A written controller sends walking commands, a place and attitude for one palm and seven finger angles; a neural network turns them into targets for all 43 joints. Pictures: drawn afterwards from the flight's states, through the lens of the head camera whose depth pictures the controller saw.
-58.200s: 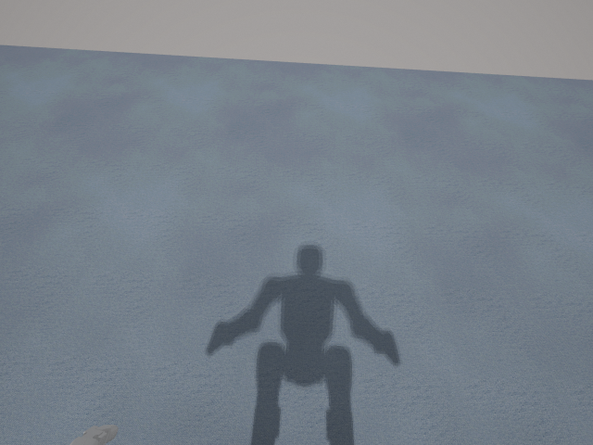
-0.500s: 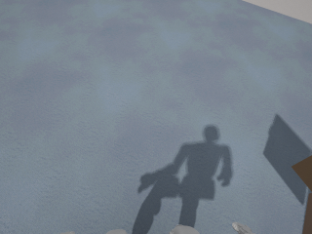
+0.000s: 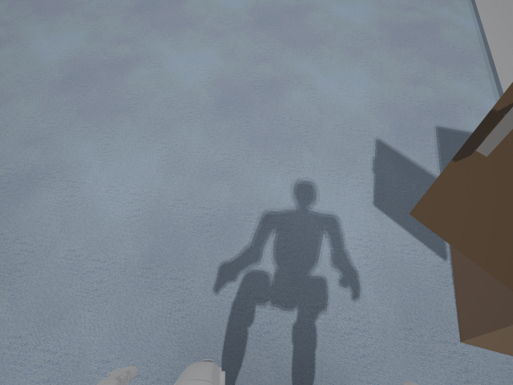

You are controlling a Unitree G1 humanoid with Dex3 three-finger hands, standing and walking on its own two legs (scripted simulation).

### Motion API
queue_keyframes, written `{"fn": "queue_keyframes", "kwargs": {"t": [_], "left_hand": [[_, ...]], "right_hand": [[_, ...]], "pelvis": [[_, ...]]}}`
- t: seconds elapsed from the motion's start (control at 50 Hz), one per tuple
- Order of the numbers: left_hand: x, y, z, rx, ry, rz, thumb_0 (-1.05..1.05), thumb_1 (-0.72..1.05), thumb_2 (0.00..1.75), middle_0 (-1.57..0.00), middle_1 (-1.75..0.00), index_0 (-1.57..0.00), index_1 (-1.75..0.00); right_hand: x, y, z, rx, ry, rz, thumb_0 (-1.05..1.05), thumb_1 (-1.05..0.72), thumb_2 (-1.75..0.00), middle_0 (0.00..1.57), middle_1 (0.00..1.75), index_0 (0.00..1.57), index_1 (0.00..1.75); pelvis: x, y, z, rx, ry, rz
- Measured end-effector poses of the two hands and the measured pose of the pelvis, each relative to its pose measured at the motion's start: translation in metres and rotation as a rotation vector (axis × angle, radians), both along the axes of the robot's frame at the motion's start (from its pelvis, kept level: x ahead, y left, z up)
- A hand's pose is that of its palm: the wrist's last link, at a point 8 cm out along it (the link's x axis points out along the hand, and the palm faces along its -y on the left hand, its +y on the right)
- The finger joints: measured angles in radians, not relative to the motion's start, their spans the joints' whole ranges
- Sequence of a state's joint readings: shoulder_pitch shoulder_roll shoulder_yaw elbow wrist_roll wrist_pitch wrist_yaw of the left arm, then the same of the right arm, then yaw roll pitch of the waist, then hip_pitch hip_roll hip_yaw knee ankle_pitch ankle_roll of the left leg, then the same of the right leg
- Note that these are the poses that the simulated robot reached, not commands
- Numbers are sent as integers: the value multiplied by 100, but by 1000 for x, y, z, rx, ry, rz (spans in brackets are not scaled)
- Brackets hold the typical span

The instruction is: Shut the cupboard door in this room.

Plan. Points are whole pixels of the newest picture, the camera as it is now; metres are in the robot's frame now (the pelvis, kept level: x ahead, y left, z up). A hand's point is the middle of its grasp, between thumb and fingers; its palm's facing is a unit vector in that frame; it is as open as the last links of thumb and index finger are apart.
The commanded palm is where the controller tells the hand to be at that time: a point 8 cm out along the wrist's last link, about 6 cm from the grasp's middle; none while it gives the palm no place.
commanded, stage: turn to face it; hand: left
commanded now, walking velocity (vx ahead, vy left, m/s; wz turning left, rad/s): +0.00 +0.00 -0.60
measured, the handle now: (507, 124) +0.59 -0.46 +0.05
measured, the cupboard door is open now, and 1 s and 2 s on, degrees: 56 56 56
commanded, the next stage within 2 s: take the last steps up to it in 1.28 s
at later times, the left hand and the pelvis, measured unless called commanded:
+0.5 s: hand (174, 348) +0.19 +0.17 -0.16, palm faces -0.31 -0.91 -0.27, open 7.4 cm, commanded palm none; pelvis +0.01 -0.01 -0.01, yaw -19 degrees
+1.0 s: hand (203, 321) +0.24 +0.12 -0.16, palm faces -0.55 -0.81 -0.22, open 7.4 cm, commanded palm none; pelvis +0.04 +0.00 +0.00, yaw -35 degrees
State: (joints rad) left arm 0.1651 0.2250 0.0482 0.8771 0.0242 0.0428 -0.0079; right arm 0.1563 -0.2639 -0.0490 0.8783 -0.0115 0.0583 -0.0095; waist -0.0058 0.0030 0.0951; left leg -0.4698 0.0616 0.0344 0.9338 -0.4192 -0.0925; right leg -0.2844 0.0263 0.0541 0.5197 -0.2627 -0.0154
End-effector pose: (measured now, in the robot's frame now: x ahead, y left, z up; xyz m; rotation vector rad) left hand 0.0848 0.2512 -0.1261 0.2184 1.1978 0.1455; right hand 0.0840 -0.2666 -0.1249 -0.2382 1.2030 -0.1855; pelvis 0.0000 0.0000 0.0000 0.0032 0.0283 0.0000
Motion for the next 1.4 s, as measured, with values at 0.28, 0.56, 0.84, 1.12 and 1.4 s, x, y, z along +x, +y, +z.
{"fn": "queue_keyframes", "kwargs": {"t": [0.28, 0.56, 0.84, 1.12, 1.4], "left_hand": [[54, 17, -10, -51, 16, -138, 1, 91, 90, -20, -30, -20, -30], [111, -51, 4, 32, -49, -372, 1, 91, 90, -20, -30, -20, -30], [141, -61, -23, -25, 42, -487, 1, 91, 90, -20, -30, -21, -30], [193, -132, -1, 5, -39, -694, 1, 91, 90, -20, -30, -20, -30], [176, -162, -6, -2, 43, -752, 1, 91, 90, -20, -30, -21, -30]], "right_hand": [[-45, 35, 16, -22, -8, -126, 1, -91, -90, 20, 30, 20, 30], [-125, -10, -23, 33, 98, -394, 1, -91, -90, 20, 30, 20, 30], [-97, 2, 5, -40, -53, -472, 1, -91, -90, 20, 30, 20, 30], [-178, 21, -19, 60, 51, -693, 1, -91, -90, 20, 30, 20, 30], [-177, 11, -7, 59, 45, -794, 1, -91, -90, 19, 30, 20, 30]], "pelvis": [[8, 25, 4, -42, -7, -176], [9, -7, -9, -17, -4, -357], [31, 6, -10, -8, 14, -521], [32, -22, -10, -10, -1, -681], [42, -35, 1, 3, 0, -770]]}}
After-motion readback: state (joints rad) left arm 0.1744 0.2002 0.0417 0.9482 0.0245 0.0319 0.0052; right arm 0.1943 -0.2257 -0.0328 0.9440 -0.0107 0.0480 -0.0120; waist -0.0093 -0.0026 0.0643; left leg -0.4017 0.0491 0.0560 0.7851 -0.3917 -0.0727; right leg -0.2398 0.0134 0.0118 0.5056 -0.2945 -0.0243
